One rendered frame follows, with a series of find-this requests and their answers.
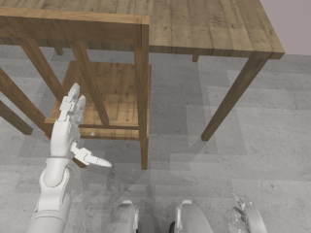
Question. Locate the chair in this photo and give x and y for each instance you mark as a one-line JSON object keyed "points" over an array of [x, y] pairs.
{"points": [[118, 95]]}

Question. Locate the robot left hand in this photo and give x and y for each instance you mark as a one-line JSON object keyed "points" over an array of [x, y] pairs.
{"points": [[65, 131]]}

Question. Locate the table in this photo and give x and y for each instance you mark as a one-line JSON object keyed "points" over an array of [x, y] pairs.
{"points": [[226, 28]]}

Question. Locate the robot right hand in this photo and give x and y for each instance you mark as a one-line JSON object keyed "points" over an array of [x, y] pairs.
{"points": [[250, 220]]}

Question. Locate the robot right shin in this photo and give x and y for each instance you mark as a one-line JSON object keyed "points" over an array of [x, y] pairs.
{"points": [[176, 229]]}

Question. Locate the robot left forearm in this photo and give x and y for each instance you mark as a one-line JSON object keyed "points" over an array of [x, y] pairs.
{"points": [[53, 207]]}

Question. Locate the robot left thigh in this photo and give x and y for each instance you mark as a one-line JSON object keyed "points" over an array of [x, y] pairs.
{"points": [[124, 219]]}

